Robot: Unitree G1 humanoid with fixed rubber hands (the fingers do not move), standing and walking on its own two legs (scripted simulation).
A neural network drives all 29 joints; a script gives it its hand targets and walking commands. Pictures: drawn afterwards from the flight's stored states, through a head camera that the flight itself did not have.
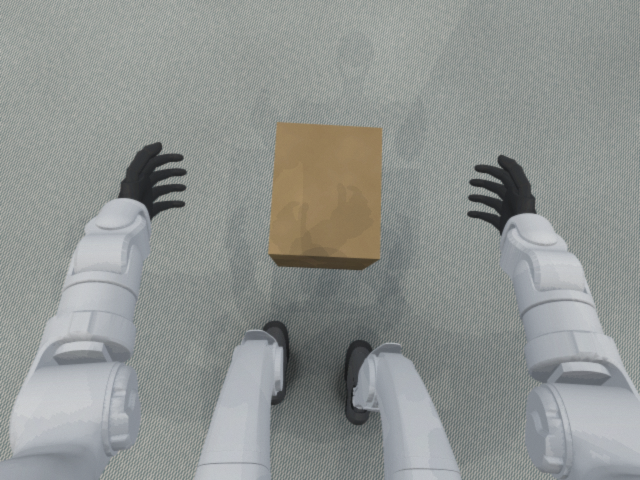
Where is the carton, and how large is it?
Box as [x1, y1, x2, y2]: [268, 122, 381, 269]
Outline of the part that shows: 277,122 268,247 269,255 279,266 362,269 379,259 381,128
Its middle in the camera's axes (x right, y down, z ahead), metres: +0.01 -0.08 +0.93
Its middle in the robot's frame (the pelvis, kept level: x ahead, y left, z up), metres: +0.54 +0.01 -0.54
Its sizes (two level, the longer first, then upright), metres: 0.286 0.228 0.265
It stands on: the floor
